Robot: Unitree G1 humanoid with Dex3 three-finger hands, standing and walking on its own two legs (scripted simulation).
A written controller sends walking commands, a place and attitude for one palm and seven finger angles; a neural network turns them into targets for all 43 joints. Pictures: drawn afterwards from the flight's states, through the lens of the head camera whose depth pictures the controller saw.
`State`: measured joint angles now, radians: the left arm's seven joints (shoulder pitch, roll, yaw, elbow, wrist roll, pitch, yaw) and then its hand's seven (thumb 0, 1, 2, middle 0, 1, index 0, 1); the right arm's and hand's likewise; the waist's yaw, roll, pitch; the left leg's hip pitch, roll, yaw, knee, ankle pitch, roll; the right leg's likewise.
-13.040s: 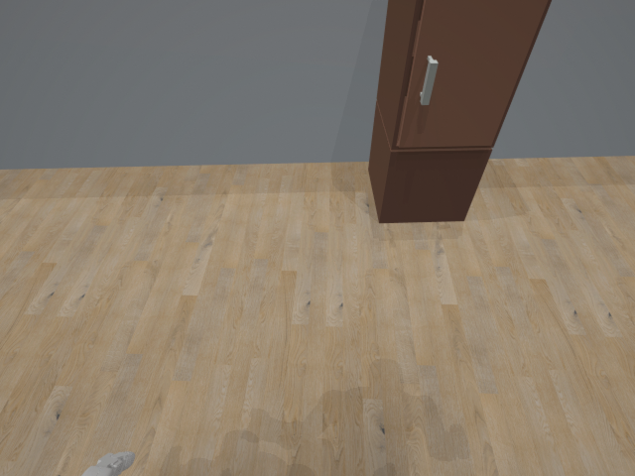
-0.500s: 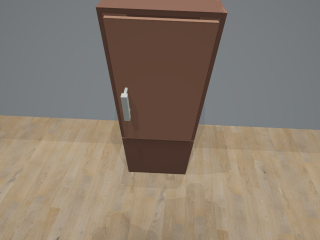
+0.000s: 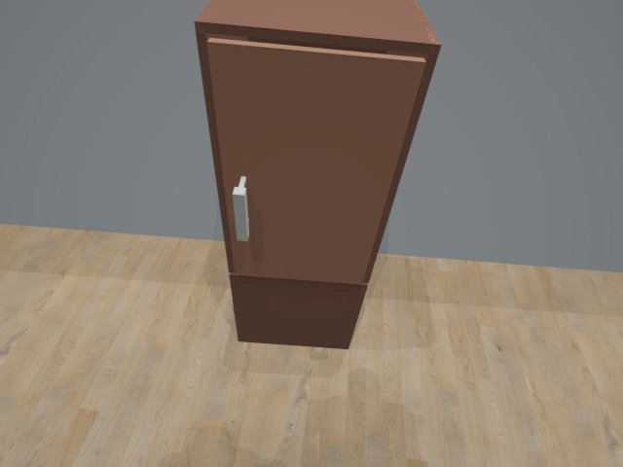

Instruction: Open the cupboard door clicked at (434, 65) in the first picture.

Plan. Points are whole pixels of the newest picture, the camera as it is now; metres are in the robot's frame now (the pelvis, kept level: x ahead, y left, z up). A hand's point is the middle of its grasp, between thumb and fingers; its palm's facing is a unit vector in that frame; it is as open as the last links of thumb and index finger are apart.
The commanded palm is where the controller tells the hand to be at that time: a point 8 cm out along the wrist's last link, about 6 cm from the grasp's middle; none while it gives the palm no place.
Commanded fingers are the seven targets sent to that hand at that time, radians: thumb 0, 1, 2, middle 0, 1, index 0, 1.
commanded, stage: shuffle to correct the standing spot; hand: left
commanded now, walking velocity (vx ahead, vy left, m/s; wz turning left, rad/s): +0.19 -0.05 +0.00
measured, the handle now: (243, 208) +0.63 +0.17 -0.08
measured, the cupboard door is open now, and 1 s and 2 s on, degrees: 0 0 0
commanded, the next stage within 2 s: come to a stop and stand still in 0.36 s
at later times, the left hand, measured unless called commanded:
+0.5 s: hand out of the picture -0.04 +0.15 -0.19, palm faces +0.07 -0.99 -0.09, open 7.4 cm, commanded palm none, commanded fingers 0.00 0.90 0.90 -0.20 -0.30 -0.20 -0.30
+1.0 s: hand out of the picture +0.11 +0.13 -0.17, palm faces +0.01 -0.97 -0.22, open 7.2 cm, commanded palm none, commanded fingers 0.00 0.90 0.90 -0.20 -0.30 -0.20 -0.30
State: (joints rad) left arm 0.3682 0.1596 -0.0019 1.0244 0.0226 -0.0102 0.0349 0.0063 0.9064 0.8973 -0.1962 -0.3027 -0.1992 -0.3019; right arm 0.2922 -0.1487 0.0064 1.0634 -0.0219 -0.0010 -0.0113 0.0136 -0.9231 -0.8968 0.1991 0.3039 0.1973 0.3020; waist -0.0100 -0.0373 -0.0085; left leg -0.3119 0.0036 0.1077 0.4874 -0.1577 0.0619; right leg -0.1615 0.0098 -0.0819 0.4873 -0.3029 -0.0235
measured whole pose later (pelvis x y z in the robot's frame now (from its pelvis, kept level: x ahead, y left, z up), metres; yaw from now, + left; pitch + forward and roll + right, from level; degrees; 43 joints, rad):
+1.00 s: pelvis +0.07 -0.05 +0.00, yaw -1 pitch -1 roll +0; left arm 0.26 0.16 0.03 1.04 0.02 0.00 0.04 0.01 0.94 0.90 -0.20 -0.30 -0.20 -0.30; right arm 0.31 -0.11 -0.02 1.10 -0.02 0.01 -0.01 0.01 -0.91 -0.90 0.20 0.30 0.20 0.30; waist -0.03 0.00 0.03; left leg -0.25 0.06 0.11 0.52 -0.24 -0.01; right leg -0.27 -0.03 -0.09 0.54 -0.24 -0.02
